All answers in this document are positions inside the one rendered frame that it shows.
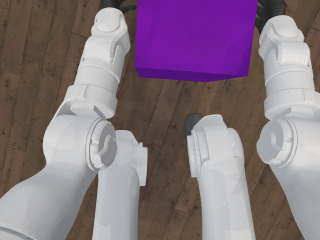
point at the robot right hand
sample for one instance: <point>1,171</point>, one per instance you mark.
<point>269,9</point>

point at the robot left hand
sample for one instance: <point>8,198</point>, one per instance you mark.
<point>116,4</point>

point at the left robot forearm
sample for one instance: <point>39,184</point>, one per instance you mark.
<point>93,93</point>

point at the right robot upper arm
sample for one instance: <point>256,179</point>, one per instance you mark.
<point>291,147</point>

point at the carton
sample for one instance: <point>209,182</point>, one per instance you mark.
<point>194,40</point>

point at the robot shin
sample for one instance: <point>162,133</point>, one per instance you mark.
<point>235,140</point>
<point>123,134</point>

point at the robot right shin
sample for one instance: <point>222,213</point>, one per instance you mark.
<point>235,140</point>

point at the robot left shin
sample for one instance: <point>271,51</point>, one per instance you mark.
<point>123,134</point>

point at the left robot upper arm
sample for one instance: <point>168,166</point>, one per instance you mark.
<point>45,206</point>

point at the right robot forearm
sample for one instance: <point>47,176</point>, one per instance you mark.
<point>288,74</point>

